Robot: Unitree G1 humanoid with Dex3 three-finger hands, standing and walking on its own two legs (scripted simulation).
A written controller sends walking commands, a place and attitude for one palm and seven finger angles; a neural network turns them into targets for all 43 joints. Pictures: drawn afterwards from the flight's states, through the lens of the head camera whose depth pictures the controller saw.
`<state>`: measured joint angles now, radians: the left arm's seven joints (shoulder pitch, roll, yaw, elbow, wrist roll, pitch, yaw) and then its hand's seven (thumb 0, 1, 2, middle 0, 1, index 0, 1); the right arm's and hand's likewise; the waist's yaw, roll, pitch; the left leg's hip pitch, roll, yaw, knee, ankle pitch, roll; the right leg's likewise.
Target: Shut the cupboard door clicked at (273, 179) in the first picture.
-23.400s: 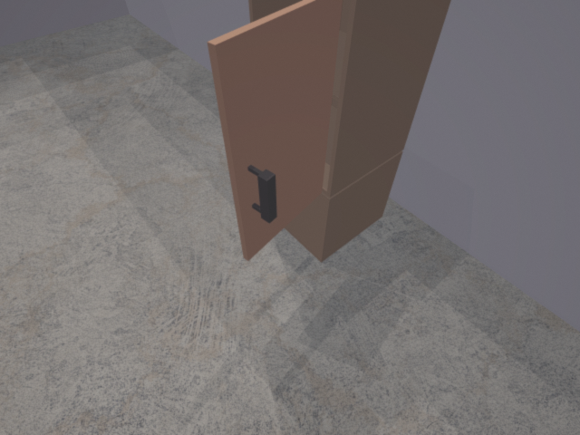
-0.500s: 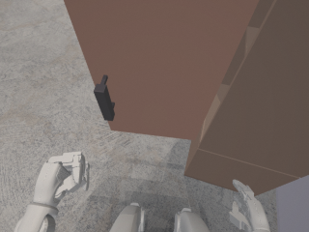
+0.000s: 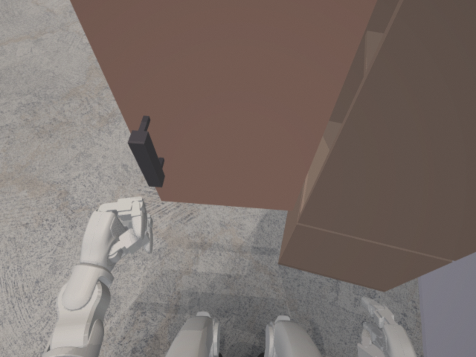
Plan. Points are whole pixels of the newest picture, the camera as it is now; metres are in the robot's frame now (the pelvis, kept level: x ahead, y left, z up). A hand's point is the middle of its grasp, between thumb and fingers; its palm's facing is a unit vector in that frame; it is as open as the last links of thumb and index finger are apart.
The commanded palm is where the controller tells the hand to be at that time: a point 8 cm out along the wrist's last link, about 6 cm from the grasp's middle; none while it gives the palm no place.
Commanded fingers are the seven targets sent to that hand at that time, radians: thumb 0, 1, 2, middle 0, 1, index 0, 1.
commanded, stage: bring the fist close to the handle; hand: left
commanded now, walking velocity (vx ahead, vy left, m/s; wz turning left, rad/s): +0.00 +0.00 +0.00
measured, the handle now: (151, 152) +0.46 +0.19 +0.03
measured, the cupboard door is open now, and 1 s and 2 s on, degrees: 100 100 78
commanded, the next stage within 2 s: push the door shut along its arc in 0.76 s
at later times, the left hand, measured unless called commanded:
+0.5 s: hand (165, 190) +0.38 +0.14 +0.03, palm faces -0.04 -1.00 -0.04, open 3.1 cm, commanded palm +0.35 +0.19 +0.03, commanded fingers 0.00 0.90 0.90 -1.30 -1.50 -1.30 -1.50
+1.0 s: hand (171, 196) +0.37 +0.13 +0.03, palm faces -0.09 -0.99 -0.06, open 3.1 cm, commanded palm +0.37 +0.19 +0.03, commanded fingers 0.00 0.90 0.90 -1.30 -1.50 -1.30 -1.50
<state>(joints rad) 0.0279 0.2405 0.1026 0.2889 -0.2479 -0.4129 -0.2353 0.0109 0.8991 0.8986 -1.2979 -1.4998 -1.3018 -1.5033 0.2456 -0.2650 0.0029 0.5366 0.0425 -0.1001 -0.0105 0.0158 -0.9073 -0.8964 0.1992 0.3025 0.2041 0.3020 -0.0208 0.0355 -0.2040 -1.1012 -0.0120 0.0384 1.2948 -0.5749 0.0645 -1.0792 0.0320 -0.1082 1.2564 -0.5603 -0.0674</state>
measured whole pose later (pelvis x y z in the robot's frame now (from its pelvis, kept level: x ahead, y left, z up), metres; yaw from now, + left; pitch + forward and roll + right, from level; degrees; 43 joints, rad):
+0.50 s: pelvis +0.00 +0.00 +0.00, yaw +0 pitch +23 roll -1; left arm -0.31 0.22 0.12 0.59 -0.17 -0.49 -0.12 0.01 0.90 0.90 -1.30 -1.50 -1.30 -1.50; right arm 0.25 -0.25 0.00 0.59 0.03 -0.03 0.01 0.01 -0.91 -0.90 0.20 0.30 0.20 0.30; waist -0.05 0.03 -0.20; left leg -1.12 -0.01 0.06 1.28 -0.57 0.06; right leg -1.12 0.03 -0.09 1.26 -0.55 -0.07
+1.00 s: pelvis +0.00 -0.01 +0.00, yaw +0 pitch +23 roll -1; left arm -0.33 0.23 0.10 0.65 -0.17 -0.51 -0.17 0.01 0.90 0.90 -1.30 -1.50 -1.30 -1.50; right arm 0.21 -0.26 0.00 0.59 0.03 -0.01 0.00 0.01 -0.91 -0.90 0.20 0.30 0.20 0.30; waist -0.04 0.03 -0.19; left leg -1.12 -0.01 0.05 1.28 -0.56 0.06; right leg -1.11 0.03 -0.10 1.26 -0.55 -0.08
